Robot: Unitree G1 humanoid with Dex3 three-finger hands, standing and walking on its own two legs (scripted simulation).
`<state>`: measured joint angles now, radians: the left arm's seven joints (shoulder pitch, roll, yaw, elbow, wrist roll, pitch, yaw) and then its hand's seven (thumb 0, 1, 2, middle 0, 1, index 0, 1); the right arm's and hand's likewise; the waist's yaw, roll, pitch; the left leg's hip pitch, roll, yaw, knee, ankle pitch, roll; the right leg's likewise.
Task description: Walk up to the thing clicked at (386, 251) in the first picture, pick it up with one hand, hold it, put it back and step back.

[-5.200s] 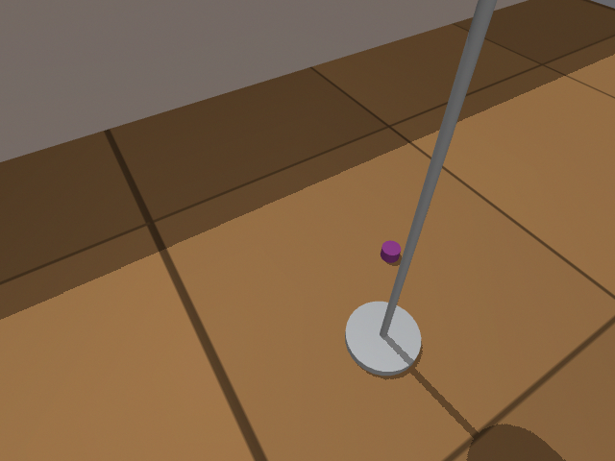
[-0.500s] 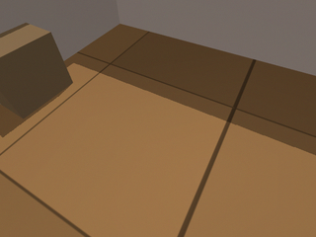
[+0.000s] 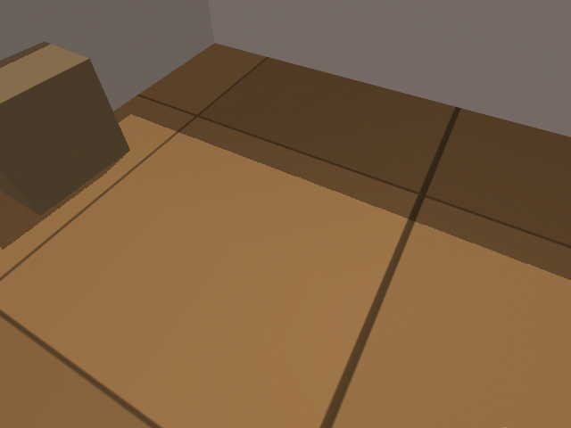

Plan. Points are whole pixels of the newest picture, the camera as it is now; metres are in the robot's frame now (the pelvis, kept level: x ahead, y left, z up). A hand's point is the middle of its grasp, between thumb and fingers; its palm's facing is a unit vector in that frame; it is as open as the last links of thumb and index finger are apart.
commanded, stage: stand
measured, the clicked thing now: out of the picture +0.23 -0.97 -0.76
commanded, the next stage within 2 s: walk up in 0.92 s
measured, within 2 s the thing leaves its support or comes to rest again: neither
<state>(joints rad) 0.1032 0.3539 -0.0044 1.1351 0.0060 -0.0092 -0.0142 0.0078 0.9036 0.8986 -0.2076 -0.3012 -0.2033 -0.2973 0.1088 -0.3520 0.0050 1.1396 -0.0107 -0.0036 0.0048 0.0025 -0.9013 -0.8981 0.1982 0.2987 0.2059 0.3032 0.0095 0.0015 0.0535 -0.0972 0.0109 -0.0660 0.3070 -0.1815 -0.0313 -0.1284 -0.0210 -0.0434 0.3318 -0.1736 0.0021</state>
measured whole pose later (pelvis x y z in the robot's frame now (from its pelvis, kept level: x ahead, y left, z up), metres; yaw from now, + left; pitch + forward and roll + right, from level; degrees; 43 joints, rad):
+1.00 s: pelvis +0.01 +0.00 +0.00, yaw +0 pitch -1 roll +0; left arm 0.15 0.36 0.04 1.09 0.03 -0.03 -0.06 0.01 0.90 0.90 -0.21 -0.30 -0.20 -0.30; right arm 0.17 -0.37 -0.04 1.09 -0.03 -0.01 0.04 0.00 -0.90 -0.90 0.20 0.30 0.21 0.30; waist 0.01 0.01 0.02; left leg -0.17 0.02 -0.05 0.48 -0.42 0.03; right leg -0.17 -0.01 -0.04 0.43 -0.34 -0.03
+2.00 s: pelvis +0.45 +0.02 -0.01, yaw -3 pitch -2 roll +0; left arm 0.26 0.38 0.04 0.90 0.00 -0.08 -0.06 0.01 0.90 0.90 -0.21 -0.30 -0.21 -0.30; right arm 0.22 -0.44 -0.07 0.87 -0.01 -0.05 0.07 0.00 -0.90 -0.90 0.20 0.30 0.21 0.30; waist 0.02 0.04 0.07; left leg -0.52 0.09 -0.02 0.94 -0.26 0.01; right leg -0.12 -0.02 -0.07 0.44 -0.29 -0.03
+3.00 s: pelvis +0.91 -0.03 +0.00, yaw -2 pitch -3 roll +0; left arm 0.31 0.37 0.04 0.87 0.01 -0.08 -0.05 0.01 0.90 0.90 -0.21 -0.30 -0.21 -0.30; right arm 0.29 -0.45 -0.08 0.89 -0.02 -0.02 0.07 0.00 -0.90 -0.90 0.20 0.30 0.20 0.30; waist 0.02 0.07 0.07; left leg -0.53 0.06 -0.06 0.86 -0.18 0.00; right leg -0.11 0.00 -0.11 0.40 -0.24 -0.04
